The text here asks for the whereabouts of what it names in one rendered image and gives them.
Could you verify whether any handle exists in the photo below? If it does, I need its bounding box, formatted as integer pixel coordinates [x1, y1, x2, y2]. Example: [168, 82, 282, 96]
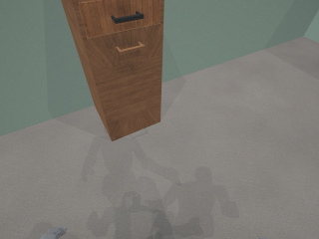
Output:
[119, 44, 146, 55]
[111, 11, 145, 24]

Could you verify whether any cabinet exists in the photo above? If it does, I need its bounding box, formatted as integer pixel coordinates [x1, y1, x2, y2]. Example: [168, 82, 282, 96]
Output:
[61, 0, 164, 141]

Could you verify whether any drawer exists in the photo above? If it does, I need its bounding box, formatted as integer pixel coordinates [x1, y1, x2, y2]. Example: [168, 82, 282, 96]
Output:
[78, 0, 160, 38]

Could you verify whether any left robot hand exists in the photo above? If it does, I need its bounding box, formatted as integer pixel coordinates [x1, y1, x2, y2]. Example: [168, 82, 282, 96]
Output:
[40, 226, 68, 239]

